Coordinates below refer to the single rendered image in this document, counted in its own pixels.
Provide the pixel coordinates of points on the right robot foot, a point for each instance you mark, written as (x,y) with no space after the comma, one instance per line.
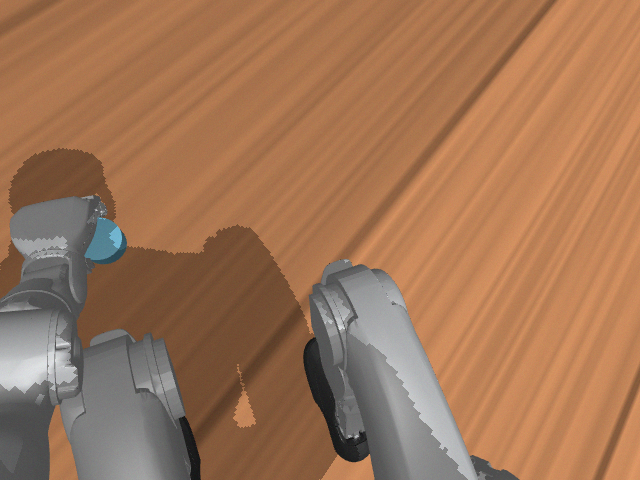
(352,450)

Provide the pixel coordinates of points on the left robot hand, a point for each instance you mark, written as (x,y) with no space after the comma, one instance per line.
(65,224)

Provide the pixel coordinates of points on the left robot foot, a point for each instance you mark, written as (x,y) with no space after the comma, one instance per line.
(191,448)

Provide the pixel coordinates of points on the tin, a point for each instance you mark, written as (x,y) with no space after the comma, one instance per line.
(108,244)

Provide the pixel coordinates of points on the right robot hand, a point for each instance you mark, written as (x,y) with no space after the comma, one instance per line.
(485,471)

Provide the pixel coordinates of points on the left robot arm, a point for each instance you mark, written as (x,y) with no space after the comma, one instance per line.
(41,358)

